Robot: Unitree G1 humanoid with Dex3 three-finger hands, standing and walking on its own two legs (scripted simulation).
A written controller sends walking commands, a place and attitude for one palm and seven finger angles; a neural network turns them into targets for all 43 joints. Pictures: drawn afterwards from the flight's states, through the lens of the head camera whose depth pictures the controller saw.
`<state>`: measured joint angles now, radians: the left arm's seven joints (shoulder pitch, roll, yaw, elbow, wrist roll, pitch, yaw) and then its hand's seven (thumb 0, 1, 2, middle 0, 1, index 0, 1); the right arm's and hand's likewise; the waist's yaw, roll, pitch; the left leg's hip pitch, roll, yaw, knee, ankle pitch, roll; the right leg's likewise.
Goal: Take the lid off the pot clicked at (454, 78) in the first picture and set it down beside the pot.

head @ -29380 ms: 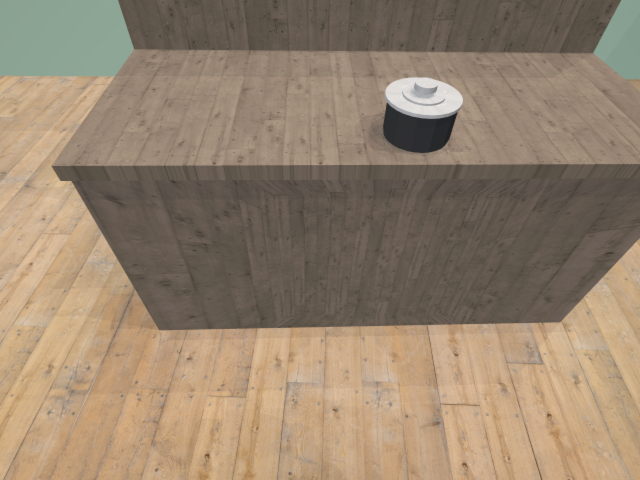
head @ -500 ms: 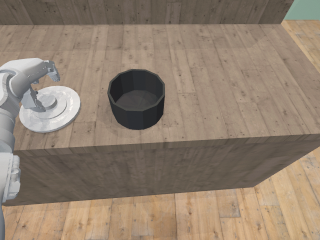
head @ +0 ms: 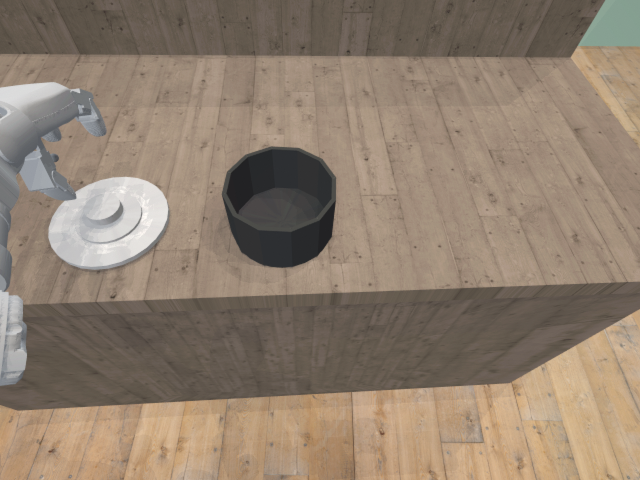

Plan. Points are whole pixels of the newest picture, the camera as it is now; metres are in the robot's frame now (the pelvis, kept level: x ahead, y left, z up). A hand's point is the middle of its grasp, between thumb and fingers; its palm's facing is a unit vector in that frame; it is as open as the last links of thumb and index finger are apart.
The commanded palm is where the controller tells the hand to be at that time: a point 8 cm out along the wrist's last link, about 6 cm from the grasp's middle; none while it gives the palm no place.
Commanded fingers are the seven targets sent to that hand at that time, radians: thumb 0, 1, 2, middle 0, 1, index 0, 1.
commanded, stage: raise the empty hand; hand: left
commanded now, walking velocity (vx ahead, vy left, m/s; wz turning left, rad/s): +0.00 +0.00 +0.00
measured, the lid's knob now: (103, 209) +0.48 +0.30 +0.02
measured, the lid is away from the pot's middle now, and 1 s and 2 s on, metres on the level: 0.26 0.26 0.26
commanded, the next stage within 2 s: draw the hand back to the body in 0.24 s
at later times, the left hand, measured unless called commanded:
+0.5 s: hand (44, 148) +0.45 +0.29 +0.16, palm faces -0.28 -0.07 -0.96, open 11.0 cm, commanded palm +0.42 +0.29 +0.22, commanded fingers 0.00 -0.04 0.71 -0.37 -0.81 -0.37 -0.81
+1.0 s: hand (90, 180) +0.39 +0.22 +0.18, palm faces +0.18 -0.85 -0.49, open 11.0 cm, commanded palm +0.34 +0.27 +0.21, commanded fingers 0.00 0.05 0.73 -0.36 -0.76 -0.36 -0.76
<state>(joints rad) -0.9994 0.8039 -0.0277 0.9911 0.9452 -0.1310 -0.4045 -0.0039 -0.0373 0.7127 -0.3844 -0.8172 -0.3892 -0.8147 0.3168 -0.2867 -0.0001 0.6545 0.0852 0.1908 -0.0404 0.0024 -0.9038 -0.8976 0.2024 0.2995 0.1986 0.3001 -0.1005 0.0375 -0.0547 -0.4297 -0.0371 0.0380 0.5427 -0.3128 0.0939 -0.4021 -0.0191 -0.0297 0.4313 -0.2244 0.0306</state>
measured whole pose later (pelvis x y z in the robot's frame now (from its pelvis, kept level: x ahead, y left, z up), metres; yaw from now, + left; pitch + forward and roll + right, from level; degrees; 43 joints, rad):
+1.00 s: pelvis -0.02 -0.02 +0.01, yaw +0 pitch +1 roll -1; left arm -0.55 0.52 0.17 0.50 0.12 -0.12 -0.08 0.00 -0.04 0.71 -0.39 -0.82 -0.39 -0.81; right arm 0.24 -0.23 0.06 0.60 0.08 0.08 -0.05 0.01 -0.90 -0.90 0.20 0.30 0.20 0.30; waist 0.00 0.01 0.03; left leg -0.19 -0.03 0.04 0.43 -0.26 0.06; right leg -0.19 -0.01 -0.02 0.38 -0.20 0.02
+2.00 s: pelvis -0.02 -0.05 +0.01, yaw +0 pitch -5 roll -1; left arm 0.14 0.34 0.33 -0.18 -0.11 -0.12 0.09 0.01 0.87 0.90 -0.21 -0.32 -0.21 -0.31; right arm 0.18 -0.24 0.02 0.66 0.04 -0.09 -0.05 0.01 -0.90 -0.90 0.20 0.30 0.20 0.30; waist 0.04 0.07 0.04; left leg -0.07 0.01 0.03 0.41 -0.26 0.02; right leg -0.07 0.03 -0.03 0.35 -0.20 -0.02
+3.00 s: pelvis -0.04 -0.01 +0.00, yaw -3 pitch -1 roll -1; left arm 0.57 0.39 0.38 -0.61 -0.04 -0.20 0.06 0.01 0.89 0.90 -0.20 -0.31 -0.21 -0.30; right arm 0.16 -0.22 -0.01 0.53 0.02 -0.05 -0.02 0.01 -0.90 -0.90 0.20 0.30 0.20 0.30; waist 0.00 -0.01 0.10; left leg -0.21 -0.03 0.10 0.49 -0.26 0.08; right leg -0.23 -0.01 0.03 0.44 -0.19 0.04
